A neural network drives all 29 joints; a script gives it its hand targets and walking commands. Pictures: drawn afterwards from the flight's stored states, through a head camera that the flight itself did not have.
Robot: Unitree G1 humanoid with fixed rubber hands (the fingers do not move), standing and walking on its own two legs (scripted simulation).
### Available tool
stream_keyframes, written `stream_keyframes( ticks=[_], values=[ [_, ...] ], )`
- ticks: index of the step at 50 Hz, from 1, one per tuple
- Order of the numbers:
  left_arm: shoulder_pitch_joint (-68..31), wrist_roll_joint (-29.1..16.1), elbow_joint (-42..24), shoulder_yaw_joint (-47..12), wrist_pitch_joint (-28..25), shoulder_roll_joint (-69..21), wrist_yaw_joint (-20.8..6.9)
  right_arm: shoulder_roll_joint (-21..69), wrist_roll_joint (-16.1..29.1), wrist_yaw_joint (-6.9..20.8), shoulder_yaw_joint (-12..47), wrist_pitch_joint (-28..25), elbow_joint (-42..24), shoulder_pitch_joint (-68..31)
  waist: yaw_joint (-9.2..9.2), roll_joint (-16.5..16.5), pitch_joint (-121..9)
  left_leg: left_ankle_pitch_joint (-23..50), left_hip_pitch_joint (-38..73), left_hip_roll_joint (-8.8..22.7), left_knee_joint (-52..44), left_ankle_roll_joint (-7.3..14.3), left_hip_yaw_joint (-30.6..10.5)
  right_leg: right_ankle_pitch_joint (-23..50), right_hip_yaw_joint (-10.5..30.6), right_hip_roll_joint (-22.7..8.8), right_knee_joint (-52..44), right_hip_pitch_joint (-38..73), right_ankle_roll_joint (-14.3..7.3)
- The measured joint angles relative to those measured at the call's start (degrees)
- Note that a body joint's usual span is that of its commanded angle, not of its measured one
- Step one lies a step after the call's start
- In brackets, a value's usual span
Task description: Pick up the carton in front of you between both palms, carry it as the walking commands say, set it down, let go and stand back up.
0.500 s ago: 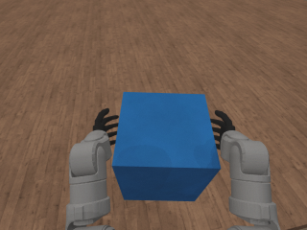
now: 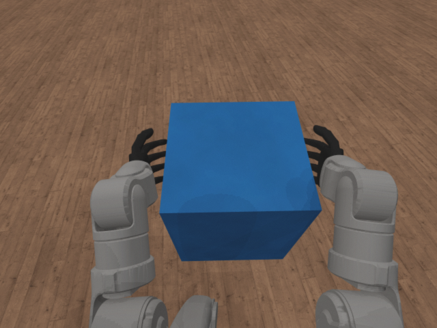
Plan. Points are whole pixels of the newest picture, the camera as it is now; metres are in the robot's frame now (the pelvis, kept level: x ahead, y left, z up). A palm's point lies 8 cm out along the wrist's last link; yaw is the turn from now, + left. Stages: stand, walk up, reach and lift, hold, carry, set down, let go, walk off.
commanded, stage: carry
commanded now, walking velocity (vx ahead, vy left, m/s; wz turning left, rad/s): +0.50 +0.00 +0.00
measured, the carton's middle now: (232, 188) +0.37 +0.04 +0.08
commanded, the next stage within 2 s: none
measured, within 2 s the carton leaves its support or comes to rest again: neither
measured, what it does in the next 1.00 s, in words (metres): climbs: left foot 0.12 m higher, then right foot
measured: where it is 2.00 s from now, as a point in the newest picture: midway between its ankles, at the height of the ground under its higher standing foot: (225, 154)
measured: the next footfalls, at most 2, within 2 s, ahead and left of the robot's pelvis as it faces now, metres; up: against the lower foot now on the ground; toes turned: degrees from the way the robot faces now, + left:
left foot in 0.14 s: +0.26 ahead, +0.11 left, +0.12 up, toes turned +6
right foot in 0.62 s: +0.56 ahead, -0.02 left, +0.12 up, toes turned -1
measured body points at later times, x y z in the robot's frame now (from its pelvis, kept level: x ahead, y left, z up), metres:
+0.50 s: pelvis +0.30 +0.05 +0.12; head +0.32 +0.05 +0.57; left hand +0.66 +0.21 +0.30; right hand +0.67 -0.09 +0.31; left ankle +0.22 +0.10 -0.61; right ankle +0.47 -0.06 -0.55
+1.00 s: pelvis +0.60 +0.06 +0.13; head +0.64 +0.05 +0.58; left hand +0.94 +0.24 +0.24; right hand +0.96 -0.07 +0.23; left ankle +0.70 +0.21 -0.57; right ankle +0.52 -0.02 -0.61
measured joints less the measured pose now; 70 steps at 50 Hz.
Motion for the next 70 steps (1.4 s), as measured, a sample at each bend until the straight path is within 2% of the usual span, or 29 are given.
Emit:
stream_keyframes(
  ticks=[2,4,6,7,8,10,11,12,14,16,18,22,26,28,30,31,33,35,38,42,46,49,53,55,57,59,61,65,70],
  values=[
    [-0.5,-0.7,0.3,0.3,0.0,0.8,0.0,0.8,-1.0,0.3,0.1,-0.4,0.0,-0.1,-0.02,-0.2,0.9,0.2,-5.0,1.4,-4.1,0.0,1.8,0.4,0.2,-1.2,-4.2,3.9,1.2],
    [-0.9,-1.6,-0.1,1.0,0.3,1.2,0.0,1.6,-1.3,-0.1,0.3,-0.3,-1.0,0.0,-1.23,-0.8,1.8,4.3,-5.2,2.2,-19.0,0.8,5.8,2.1,-0.3,-2.8,-9.2,7.7,1.6],
    [-0.6,-1.8,-1.1,2.2,0.2,0.7,0.0,1.8,-0.9,-0.6,0.7,-0.5,-1.4,0.1,-4.75,0.1,2.8,8.0,-0.2,-0.2,-32.2,2.2,8.1,4.3,-1.9,-3.6,-5.6,8.1,1.0],
    [-0.1,-1.7,-1.9,2.8,0.0,0.6,-0.3,1.8,-0.8,-1.0,1.5,-0.7,-1.4,0.2,-7.05,0.8,3.7,13.0,3.1,-1.3,-37.1,3.3,8.3,5.7,-2.1,-4.1,3.1,5.0,0.8],
    [0.2,-1.4,-2.7,3.6,-0.3,0.5,-0.9,1.8,-0.2,-1.3,2.3,-0.9,-1.6,0.0,-8.63,1.8,4.8,18.6,4.9,-0.8,-38.2,4.1,8.4,6.4,0.1,-3.5,17.8,-0.6,1.1],
    [0.1,-0.7,-3.4,4.2,-1.1,0.4,-2.0,1.4,0.7,-2.1,3.3,-1.6,-2.2,0.3,-11.64,2.9,6.8,17.9,8.1,-1.1,-38.9,4.1,7.9,7.2,6.3,0.6,47.0,-12.8,0.4],
    [-0.1,-0.2,-3.8,4.2,-1.2,-0.2,-2.2,1.0,1.4,-2.4,3.6,-1.7,-3.2,0.9,-12.53,2.7,7.7,16.8,10.4,-1.8,-40.8,3.8,7.7,7.1,7.9,2.0,57.2,-18.2,-0.2],
    [-0.2,0.6,-4.8,4.2,-1.1,-1.0,-2.3,0.6,2.2,-3.0,3.8,-1.7,-4.3,1.4,-13.09,2.4,8.5,16.3,12.9,-2.4,-43.5,3.4,7.5,6.7,8.6,2.7,63.8,-23.0,-0.8],
    [-0.6,1.7,-7.5,4.8,-0.7,-2.4,-2.8,-0.1,3.9,-3.4,3.7,-1.6,-5.8,1.2,-13.83,2.1,9.6,16.9,18.0,-3.1,-49.3,2.6,7.0,4.8,8.4,2.8,69.5,-31.7,-1.6],
    [-0.8,2.8,-9.4,4.8,-0.7,-2.8,-3.1,-0.7,5.1,-3.5,3.6,-1.9,-6.0,0.0,-13.99,2.1,9.9,17.7,22.9,-3.3,-55.0,2.6,6.2,2.8,7.1,2.0,67.9,-38.5,-1.7],
    [-1.1,3.4,-11.0,4.4,0.0,-2.5,-3.1,-0.9,5.8,-3.6,3.4,-1.7,-6.1,-1.3,-13.32,2.1,9.4,18.4,28.0,-3.1,-60.8,2.2,5.4,3.0,5.2,0.7,61.3,-43.1,-1.2],
    [-3.1,3.9,-11.3,3.8,1.8,-1.4,-2.9,-1.6,5.5,-3.3,2.4,0.3,-5.4,-4.8,-11.11,1.8,5.9,19.2,36.5,-2.8,-70.9,1.1,3.5,12.0,1.4,-1.5,41.8,-46.2,-0.5],
    [-5.5,3.7,-5.6,3.3,4.5,0.7,-2.4,-1.2,2.9,-2.4,1.5,2.0,0.0,-7.1,-8.56,1.2,1.1,18.6,45.2,-2.5,-79.3,-0.3,1.8,21.5,-2.3,-1.5,20.7,-40.7,-0.4],
    [-6.7,3.5,-1.4,3.4,5.3,1.2,-2.2,-1.0,1.3,-1.9,0.7,3.1,2.7,-7.5,-7.36,1.3,-1.1,17.0,49.0,-2.0,-81.1,-0.9,0.9,23.0,-4.2,-0.4,13.6,-36.2,-0.6],
    [-8.0,3.3,3.1,3.0,5.3,1.6,-2.0,-1.2,0.0,-1.5,-0.1,4.1,4.6,-7.5,-5.70,1.5,-2.4,14.2,50.6,-1.5,-77.3,-1.5,0.4,23.9,-6.2,1.0,7.2,-30.0,-0.8],
    [-9.0,3.2,5.5,2.6,5.2,1.7,-1.8,-1.4,-0.5,-1.2,-0.7,4.5,5.3,-7.4,-5.21,0.5,-2.9,12.9,49.4,-2.1,-71.2,-2.0,0.5,22.8,-5.7,0.8,4.6,-26.3,-1.7],
    [-9.2,3.4,8.5,2.8,4.0,1.3,-1.5,-2.1,-0.7,-0.4,-0.8,3.8,7.7,-7.2,-3.31,1.1,-3.5,12.3,42.1,-1.7,-52.8,-2.9,-0.1,17.8,-5.7,1.4,8.1,-26.3,-3.5],
    [-8.4,3.7,11.2,3.0,3.5,1.0,-1.3,-1.4,-1.6,0.1,-1.6,2.9,10.3,-6.0,-2.46,0.8,-3.0,14.2,34.8,-2.1,-39.5,-2.7,-1.1,15.6,-5.5,1.4,9.1,-24.9,-3.8],
    [-5.8,3.5,14.0,3.7,2.0,0.6,-1.3,0.3,-3.2,0.3,-1.7,1.5,12.6,-3.4,-2.99,0.7,-2.2,19.0,26.1,0.1,-36.5,-2.7,-0.8,15.1,-5.5,1.3,5.5,-20.9,-3.3],
    [-1.6,3.4,11.6,4.1,-1.6,-1.1,-1.5,1.7,-3.6,0.5,-0.6,-2.1,9.8,1.3,-4.14,0.9,0.0,21.0,19.8,3.3,-47.0,-4.1,-0.4,14.2,-5.0,0.9,0.6,-15.8,-2.9],
    [2.4,3.2,5.5,3.2,-4.8,-3.0,-1.8,1.9,-2.2,0.5,1.3,-5.3,4.3,5.4,-5.37,1.0,2.0,25.6,17.6,4.8,-58.8,-5.1,0.6,12.8,-4.1,0.5,-3.6,-10.7,-1.8],
    [5.2,3.2,0.8,2.0,-6.1,-4.0,-2.1,1.5,-0.9,0.4,2.6,-6.4,0.1,7.9,-5.92,1.1,2.5,29.3,18.0,4.6,-65.8,-5.4,2.1,10.7,-3.5,0.3,-5.5,-6.8,-0.7],
    [9.8,3.8,-5.0,0.3,-5.9,-5.3,-2.3,2.0,-0.2,0.5,3.9,-6.8,-4.4,11.8,-6.22,0.9,1.3,34.5,22.5,2.8,-76.3,-4.9,5.6,5.4,-2.9,-0.4,-4.7,-1.8,1.3],
    [12.6,4.1,-7.7,-0.2,-5.0,-5.6,-2.6,3.1,-0.5,1.1,4.8,-6.5,-6.2,14.3,-5.69,1.3,0.0,37.3,27.2,2.6,-80.5,-3.0,7.3,0.9,-2.3,-0.4,3.5,-2.5,2.3],
    [15.6,3.7,-9.1,-0.7,-4.5,-4.5,-3.7,5.4,-2.0,1.1,5.8,-7.3,-6.8,17.2,-5.91,-0.4,-0.7,33.4,27.7,1.9,-76.6,-1.5,8.5,-0.5,-0.1,-1.7,20.6,-9.0,2.6],
    [18.7,3.7,-9.6,-1.6,-4.0,-4.7,-4.1,4.8,-2.5,1.3,7.9,-6.7,-7.1,20.2,-5.89,0.0,-0.4,30.0,30.0,2.3,-76.4,-1.1,8.6,-1.3,1.0,-0.6,36.4,-17.0,2.6],
    [21.9,4.1,-10.5,-4.1,-3.9,-4.7,-4.1,3.9,-2.2,1.5,9.1,-5.8,-8.9,23.5,-6.05,0.5,0.1,29.4,33.9,2.5,-79.4,-2.1,8.2,1.7,0.3,-0.9,40.4,-22.8,2.9],
    [26.5,4.5,-13.5,-8.5,-3.6,-3.7,-4.1,3.1,-1.5,1.6,10.8,-5.6,-13.0,29.0,-7.01,0.4,0.0,28.5,41.0,2.4,-84.9,-2.4,7.2,8.6,-1.1,-3.4,31.5,-30.1,4.2],
    [31.8,4.5,-19.9,-11.3,-2.6,-3.3,-4.1,2.9,-0.8,1.5,13.0,-4.8,-19.1,34.2,-6.81,0.7,-2.1,24.8,49.2,2.2,-88.9,-3.5,6.8,18.6,-3.1,-5.0,15.0,-32.6,4.7]
  ],
)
